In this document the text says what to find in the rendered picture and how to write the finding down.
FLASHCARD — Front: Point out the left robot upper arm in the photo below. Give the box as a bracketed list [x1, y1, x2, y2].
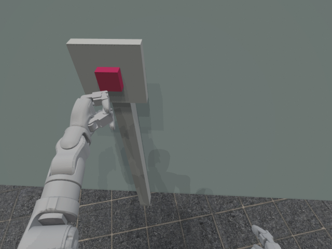
[20, 225, 79, 249]

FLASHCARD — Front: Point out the robot left hand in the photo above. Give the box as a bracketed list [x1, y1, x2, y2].
[70, 90, 115, 136]

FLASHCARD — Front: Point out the robot left forearm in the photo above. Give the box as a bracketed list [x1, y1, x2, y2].
[17, 126, 91, 249]

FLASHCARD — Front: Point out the button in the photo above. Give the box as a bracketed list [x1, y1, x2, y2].
[94, 67, 123, 92]

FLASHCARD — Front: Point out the panel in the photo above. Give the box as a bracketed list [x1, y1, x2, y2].
[66, 38, 151, 206]

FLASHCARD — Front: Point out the robot right hand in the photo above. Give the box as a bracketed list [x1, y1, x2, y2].
[251, 225, 281, 249]

